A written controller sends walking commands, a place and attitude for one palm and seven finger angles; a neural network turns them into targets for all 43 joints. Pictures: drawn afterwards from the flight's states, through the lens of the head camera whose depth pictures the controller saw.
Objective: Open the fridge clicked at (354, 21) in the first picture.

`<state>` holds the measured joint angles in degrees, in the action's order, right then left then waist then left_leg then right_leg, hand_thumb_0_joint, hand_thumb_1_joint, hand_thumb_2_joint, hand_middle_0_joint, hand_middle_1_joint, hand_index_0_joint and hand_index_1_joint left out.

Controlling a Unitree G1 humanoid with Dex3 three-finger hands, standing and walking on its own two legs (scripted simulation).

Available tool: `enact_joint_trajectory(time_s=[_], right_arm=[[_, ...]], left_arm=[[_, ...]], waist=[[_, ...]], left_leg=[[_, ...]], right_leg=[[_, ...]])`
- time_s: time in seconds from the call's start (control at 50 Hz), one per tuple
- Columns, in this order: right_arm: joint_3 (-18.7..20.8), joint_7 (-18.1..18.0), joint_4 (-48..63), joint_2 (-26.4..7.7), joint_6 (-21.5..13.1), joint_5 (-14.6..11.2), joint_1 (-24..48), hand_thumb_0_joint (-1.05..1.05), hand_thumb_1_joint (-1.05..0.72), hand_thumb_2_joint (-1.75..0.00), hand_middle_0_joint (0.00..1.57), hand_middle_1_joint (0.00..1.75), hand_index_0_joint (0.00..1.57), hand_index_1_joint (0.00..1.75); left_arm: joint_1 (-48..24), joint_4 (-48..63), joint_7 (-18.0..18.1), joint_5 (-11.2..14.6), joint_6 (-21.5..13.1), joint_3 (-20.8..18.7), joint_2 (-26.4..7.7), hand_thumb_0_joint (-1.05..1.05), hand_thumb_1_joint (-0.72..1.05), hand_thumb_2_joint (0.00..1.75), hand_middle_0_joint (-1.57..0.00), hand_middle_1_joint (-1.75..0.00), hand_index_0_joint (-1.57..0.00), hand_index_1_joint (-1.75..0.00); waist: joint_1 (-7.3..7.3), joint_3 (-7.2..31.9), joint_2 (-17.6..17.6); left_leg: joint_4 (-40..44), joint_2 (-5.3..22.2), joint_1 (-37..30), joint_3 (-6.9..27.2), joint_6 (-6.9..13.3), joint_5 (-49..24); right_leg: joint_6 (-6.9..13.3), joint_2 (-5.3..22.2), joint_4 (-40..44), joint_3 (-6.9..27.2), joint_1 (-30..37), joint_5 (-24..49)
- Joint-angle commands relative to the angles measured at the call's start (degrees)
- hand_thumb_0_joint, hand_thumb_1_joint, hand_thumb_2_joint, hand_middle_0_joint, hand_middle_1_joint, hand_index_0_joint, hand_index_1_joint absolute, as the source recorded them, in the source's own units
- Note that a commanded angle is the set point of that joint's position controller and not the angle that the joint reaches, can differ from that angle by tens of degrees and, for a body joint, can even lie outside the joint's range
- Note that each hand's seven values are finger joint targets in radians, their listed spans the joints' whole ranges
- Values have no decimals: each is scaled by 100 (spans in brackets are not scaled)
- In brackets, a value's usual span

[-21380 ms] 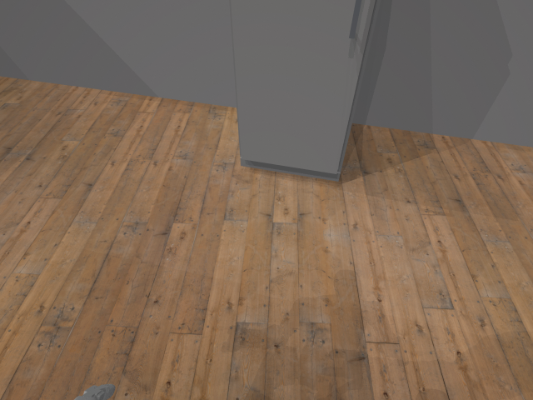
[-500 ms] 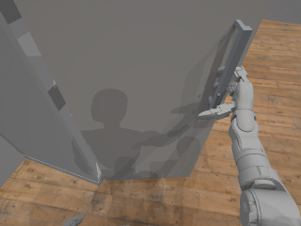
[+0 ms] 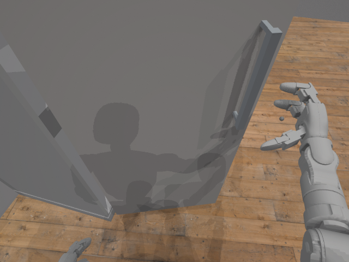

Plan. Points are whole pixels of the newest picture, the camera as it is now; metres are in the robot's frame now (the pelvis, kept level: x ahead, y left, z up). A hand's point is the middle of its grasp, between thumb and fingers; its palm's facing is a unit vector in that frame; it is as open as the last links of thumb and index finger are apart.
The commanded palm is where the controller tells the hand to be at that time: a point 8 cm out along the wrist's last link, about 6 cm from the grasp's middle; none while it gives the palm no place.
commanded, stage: slip the hand off the handle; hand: right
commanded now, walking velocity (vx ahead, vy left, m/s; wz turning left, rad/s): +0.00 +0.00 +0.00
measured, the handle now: (250, 83) +0.48 -0.12 +0.17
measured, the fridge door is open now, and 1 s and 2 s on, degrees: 68 68 68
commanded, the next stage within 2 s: draw the hand back to the body in 0.82 s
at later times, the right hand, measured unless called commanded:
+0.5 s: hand (293, 140) +0.37 -0.21 +0.11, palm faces +0.06 +0.99 -0.11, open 14.7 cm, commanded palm +0.33 -0.26 +0.13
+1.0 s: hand (292, 166) +0.29 -0.19 +0.13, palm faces +0.05 +1.00 -0.06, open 14.7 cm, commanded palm +0.26 -0.24 +0.13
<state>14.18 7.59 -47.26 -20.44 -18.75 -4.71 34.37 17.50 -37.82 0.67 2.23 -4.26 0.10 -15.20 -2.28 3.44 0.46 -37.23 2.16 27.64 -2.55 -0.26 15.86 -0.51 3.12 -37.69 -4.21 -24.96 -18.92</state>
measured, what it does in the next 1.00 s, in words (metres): stands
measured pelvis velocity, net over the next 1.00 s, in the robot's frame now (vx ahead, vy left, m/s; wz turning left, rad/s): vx -0.01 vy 0.00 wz -0.03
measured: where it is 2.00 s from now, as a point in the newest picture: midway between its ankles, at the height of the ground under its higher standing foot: outside the picture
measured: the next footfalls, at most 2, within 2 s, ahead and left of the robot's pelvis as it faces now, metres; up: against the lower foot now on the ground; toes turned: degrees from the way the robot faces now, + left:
none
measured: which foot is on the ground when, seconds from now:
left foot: down 0.00-1.00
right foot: down 0.00-1.00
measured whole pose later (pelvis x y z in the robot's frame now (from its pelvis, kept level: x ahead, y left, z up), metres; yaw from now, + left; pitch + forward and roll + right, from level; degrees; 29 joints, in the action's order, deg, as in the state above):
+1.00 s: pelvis -0.01 +0.00 +0.00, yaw -2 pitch +0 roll +0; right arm 8.4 10.1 -11.6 -14.7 -7.1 -12.4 6.6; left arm 12.3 -35.5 3.3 2.6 -9.9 3.4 -14.1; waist 2.2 2.3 -1.5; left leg -37.0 2.7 20.5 -4.4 -0.1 16.6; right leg -0.8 2.6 -37.6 -2.2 -18.8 -18.9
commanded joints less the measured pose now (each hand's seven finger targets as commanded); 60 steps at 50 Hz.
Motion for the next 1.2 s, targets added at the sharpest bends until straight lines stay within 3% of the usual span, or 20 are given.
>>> enact_joint_trajectory(time_s=[0.0, 0.1, 0.24, 0.3, 0.34, 0.44, 0.46, 0.52, 0.54, 0.62, 0.64, 0.8, 0.84, 0.92, 0.94, 0.96, 1.0, 1.04, 1.1, 1.18], right_arm=[[317, 171, 1360, -1421, -433, -151, 2777, 0, 55, -20, 25, 115, 25, 115], [345, 366, 957, -1560, -431, -172, 3002, 0, 55, -20, 25, 115, 25, 115], [61, 513, 1684, -913, -314, -397, 1708, 0, 55, -20, 25, 115, 25, 115], [405, 336, 2072, -1168, -172, -439, 1105, 0, 55, -20, 25, 115, 25, 115], [455, 238, 2502, -1206, -132, -401, 1093, 0, 55, -20, 25, 115, 25, 115], [110, 80, 3779, -867, -141, -350, 606, 0, 55, -20, 25, 115, 25, 115], [-25, 80, 3818, -700, -90, -387, 607, 0, 55, -20, 25, 115, 25, 115], [34, 76, 3904, -733, 112, -412, 111, 0, 55, -20, 25, 115, 25, 115], [-173, 93, 4054, -515, 179, -414, 58, 0, 55, -20, 25, 115, 25, 115], [-50, 68, 4148, -559, 438, -445, -545, 0, 55, -20, 25, 115, 25, 115], [-251, 77, 4226, -347, 482, -444, -505, 0, 55, -20, 25, 115, 25, 115], [-188, 19, 5056, -391, 483, -398, -1309, 0, 55, -20, 25, 115, 25, 115], [-365, 18, 5186, -285, 524, -398, -969, 0, 55, -20, 25, 115, 25, 115], [-250, -21, 4988, -410, 560, -391, -788, 0, 55, -20, 25, 115, 25, 115], [-65, 335, 4551, -145, 1023, -1291, -730, 0, 55, -20, 25, 115, 25, 115], [65, 529, 4916, -452, 1233, -1394, -409, 0, 55, -20, 25, 115, 25, 115], [347, 607, 5101, -851, 1462, -1229, -688, 0, 55, -20, 25, 115, 25, 115], [309, 556, 5113, -752, 1503, -1090, -966, 0, 55, -20, 25, 115, 25, 115], [460, 629, 5131, -631, 1484, -1241, -1740, 0, 55, -20, 25, 115, 25, 115], [494, 841, 5262, -640, 1741, -1343, -2066, 0, 55, -20, 25, 115, 25, 115]], left_arm=[[141, 596, 146, -15, -169, -284, -857, 0, 90, 90, -20, -30, -20, -30], [226, 548, 190, -21, -169, -254, -889, 0, 90, 90, -20, -30, -20, -30], [121, 857, 51, 1, -187, -275, -865, 0, 90, 90, -20, -30, -20, -30], [53, 962, 45, -17, -176, -278, -896, 0, 90, 90, -20, -30, -20, -30], [-51, 1013, 52, -15, -186, -264, -855, 0, 90, 90, -20, -30, -20, -30], [-282, 1099, 66, -33, -349, -229, -744, 0, 90, 90, -20, -30, -20, -30], [-322, 1069, 83, -20, -382, -229, -738, 0, 90, 90, -20, -30, -20, -30], [-427, 1062, 127, -3, -450, -206, -745, 0, 90, 90, -20, -30, -20, -30], [-497, 1087, 128, 8, -481, -190, -718, 0, 90, 90, -20, -30, -20, -30], [-601, 1108, 165, 15, -552, -146, -712, 0, 90, 90, -20, -30, -20, -30], [-672, 1132, 167, 16, -567, -114, -683, 0, 90, 90, -20, -30, -20, -30], [-797, 1192, 195, -47, -743, -65, -607, 0, 90, 90, -20, -30, -20, -30], [-894, 1173, 217, -31, -768, -22, -582, 0, 90, 90, -20, -30, -20, -30], [-945, 1099, 312, -46, -826, -11, -579, 0, 90, 90, -20, -30, -20, -30], [-1109, 1085, 405, 99, -886, 65, -629, 0, 90, 90, -20, -30, -20, -30], [-1187, 1109, 489, 115, -950, 96, -615, 0, 90, 90, -20, -30, -20, -30], [-1165, 1163, 558, 78, -1023, 126, -599, 0, 90, 90, -20, -30, -20, -30], [-1113, 1160, 519, 56, -1063, 135, -548, 0, 90, 90, -20, -30, -20, -30], [-1079, 1212, 429, 53, -1144, 89, -571, 0, 90, 90, -20, -30, -20, -30], [-1076, 1250, 417, 97, -1166, 85, -621, 0, 90, 90, -20, -30, -20, -30]], waist=[[-90, 1769, -121], [-131, 1795, -246], [137, 1908, -295], [269, 1694, -57], [263, 1649, -41], [257, 1791, -649], [186, 1622, -467], [246, 1425, -375], [237, 1360, -504], [316, 1087, -151], [280, 996, -119], [408, 1086, -145], [286, 856, -192], [273, 787, -64], [334, 1010, -118], [400, 1183, -225], [510, 1250, -281], [493, 986, -181], [622, 968, 90], [574, 588, 83]], left_leg=[[390, -209, -1031, 231, 131, -1489], [322, -225, -759, 170, 154, -1227], [127, -271, -740, 9, 198, -1440], [170, -278, -920, 3, 192, -1353], [180, -275, -948, 21, 177, -1297], [153, -307, -844, -31, 185, -1193], [199, -319, -787, -46, 173, -1130], [271, -292, -878, -61, 175, -972], [280, -288, -833, -67, 180, -950], [372, -259, -922, -82, 167, -775], [398, -251, -893, -89, 158, -710], [446, -226, -1164, -50, 155, -811], [518, -199, -1022, -34, 123, -629], [661, -178, -1013, 45, 100, -269], [819, -151, -1442, 104, 163, -292], [880, -99, -1662, 153, 151, -431], [873, -88, -1806, 160, 137, -628], [888, -106, -1723, 93, 111, -799], [866, -112, -1928, 80, 114, -1130], [998, -93, -1731, 121, 67, -862]], right_leg=[[217, -337, 346, 161, 428, 1113], [190, -318, 299, 290, 435, 1004], [106, -238, 305, 385, 622, 1579], [128, -237, 367, 360, 416, 1464], [134, -225, 418, 340, 404, 1346], [64, -154, 453, 408, 891, 1601], [73, -149, 464, 407, 865, 1465], [76, -159, 566, 415, 747, 1217], [66, -158, 586, 415, 791, 1207], [86, -178, 659, 425, 634, 911], [93, -197, 681, 417, 619, 810], [119, -234, 661, 363, 749, 914], [124, -253, 688, 353, 686, 666], [154, -278, 695, 337, 636, 372], [150, -323, 794, 301, 742, 236], [161, -337, 819, 284, 838, 320], [182, -320, 878, 301, 855, 603], [188, -316, 934, 303, 849, 771], [180, -303, 925, 255, 850, 1033], [188, -324, 967, 183, 746, 810]])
